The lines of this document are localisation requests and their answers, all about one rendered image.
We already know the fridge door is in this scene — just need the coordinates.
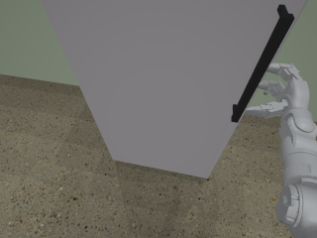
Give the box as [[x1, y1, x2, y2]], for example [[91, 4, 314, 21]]
[[40, 0, 307, 179]]

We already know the robot right hand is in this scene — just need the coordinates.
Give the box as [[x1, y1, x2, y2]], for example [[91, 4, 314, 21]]
[[244, 62, 310, 119]]

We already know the handle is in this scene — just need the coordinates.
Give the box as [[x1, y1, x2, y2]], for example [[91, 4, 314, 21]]
[[231, 4, 295, 123]]

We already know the robot right upper arm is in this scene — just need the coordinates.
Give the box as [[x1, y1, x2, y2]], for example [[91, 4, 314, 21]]
[[275, 182, 317, 238]]

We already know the robot right forearm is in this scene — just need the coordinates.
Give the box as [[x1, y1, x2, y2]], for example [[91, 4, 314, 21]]
[[279, 108, 317, 188]]

